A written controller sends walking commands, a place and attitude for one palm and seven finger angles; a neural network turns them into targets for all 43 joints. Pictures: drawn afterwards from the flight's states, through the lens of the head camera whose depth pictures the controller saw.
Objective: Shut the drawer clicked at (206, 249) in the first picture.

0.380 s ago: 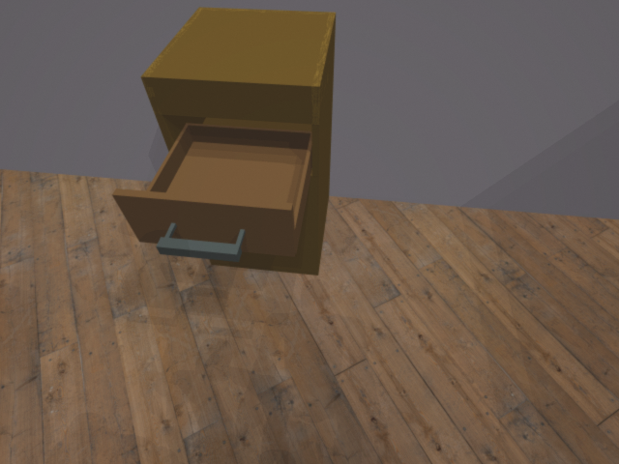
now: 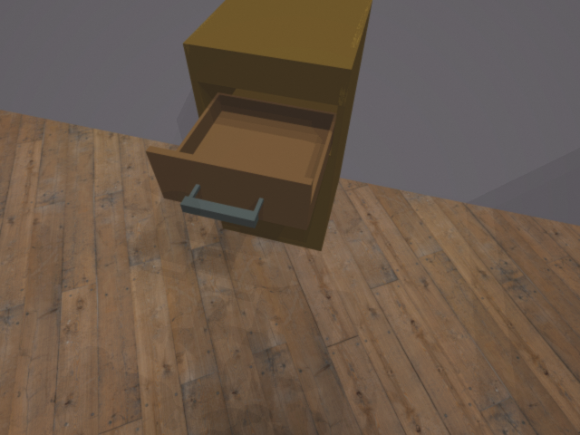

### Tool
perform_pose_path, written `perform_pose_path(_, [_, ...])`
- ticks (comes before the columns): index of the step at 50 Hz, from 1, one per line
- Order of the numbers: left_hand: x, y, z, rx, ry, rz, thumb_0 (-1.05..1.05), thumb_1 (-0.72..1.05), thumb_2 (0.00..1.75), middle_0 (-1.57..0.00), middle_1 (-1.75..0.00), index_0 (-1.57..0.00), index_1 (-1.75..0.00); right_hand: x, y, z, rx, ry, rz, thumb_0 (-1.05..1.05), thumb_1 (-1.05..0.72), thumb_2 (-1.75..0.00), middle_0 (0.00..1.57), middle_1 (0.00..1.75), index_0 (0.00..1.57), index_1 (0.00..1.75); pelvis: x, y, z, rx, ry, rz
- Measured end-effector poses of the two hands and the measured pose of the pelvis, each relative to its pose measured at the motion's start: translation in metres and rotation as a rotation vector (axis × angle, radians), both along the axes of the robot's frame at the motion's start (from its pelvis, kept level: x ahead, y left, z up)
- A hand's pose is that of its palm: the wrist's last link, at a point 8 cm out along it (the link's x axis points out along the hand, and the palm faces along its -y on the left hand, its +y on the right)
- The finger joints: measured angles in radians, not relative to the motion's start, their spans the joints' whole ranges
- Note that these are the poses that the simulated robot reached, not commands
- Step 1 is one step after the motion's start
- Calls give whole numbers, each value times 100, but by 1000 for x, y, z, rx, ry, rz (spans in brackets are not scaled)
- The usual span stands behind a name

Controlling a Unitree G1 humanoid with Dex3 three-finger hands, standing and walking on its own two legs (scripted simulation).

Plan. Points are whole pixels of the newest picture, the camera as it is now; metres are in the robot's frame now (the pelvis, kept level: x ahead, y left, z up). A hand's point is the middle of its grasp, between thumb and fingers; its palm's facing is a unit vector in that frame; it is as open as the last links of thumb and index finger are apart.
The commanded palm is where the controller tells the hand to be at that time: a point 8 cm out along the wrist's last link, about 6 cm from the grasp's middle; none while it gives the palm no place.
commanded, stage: turn or walk to find it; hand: left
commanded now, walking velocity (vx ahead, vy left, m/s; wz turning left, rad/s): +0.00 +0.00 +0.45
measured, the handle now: (223, 203) +0.61 +0.17 -0.15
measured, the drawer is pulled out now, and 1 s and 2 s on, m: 0.30 0.30 0.30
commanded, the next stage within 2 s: stand and wait in 0.10 s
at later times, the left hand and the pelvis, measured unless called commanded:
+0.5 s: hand out of the picture +0.03 +0.15 -0.16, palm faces +0.15 -0.96 -0.23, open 7.4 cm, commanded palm none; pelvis +0.02 -0.03 +0.01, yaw +6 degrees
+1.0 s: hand out of the picture +0.03 +0.14 -0.16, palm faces +0.20 -0.95 -0.23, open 7.4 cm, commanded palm none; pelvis +0.02 -0.05 +0.01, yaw +9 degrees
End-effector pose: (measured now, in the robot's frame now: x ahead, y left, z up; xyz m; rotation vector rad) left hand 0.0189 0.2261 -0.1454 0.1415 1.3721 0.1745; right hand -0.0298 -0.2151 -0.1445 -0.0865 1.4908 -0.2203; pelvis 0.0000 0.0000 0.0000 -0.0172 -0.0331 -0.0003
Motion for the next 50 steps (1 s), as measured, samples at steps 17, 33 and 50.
perform_pose_path(17, [22, 0, 26, 96, -110, 60, 0, 91, 90, -20, -30, -20, -30, 95, -38, -6, 10, -141, 181, 1, -90, -90, 20, 30, 20, 30, 6, -27, 3, 35, 35, 113])
perform_pose_path(33, [-16, -47, 15, -4, 46, 124, 1, 91, 90, -20, -30, -20, -30, 125, -46, 8, -12, -162, 211, 0, -92, -90, 20, 30, 19, 30, 25, -42, 12, 21, 16, 107])
perform_pose_path(50, [-6, -37, 15, 32, -15, 161, 0, 91, 90, -20, -30, -20, -30, 70, -47, 2, 9, -16, 203, 1, -91, -90, 20, 30, 19, 30, 22, -47, 9, 20, 4, 156])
